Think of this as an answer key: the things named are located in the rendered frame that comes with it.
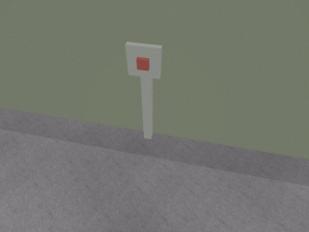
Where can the panel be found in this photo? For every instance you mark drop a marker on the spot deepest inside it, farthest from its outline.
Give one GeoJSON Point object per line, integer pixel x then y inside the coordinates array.
{"type": "Point", "coordinates": [154, 53]}

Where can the button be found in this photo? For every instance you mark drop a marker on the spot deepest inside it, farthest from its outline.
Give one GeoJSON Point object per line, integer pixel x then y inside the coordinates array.
{"type": "Point", "coordinates": [142, 63]}

